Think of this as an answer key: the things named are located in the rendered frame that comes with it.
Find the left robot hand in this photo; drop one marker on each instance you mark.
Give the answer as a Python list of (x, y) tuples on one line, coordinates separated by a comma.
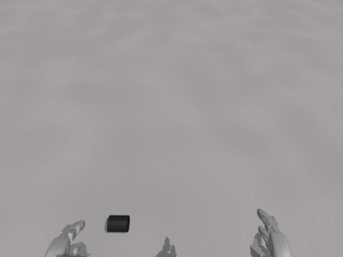
[(60, 247)]

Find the can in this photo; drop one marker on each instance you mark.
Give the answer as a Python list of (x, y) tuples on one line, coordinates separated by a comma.
[(118, 223)]

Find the right robot hand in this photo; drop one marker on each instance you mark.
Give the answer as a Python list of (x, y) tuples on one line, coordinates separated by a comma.
[(276, 242)]

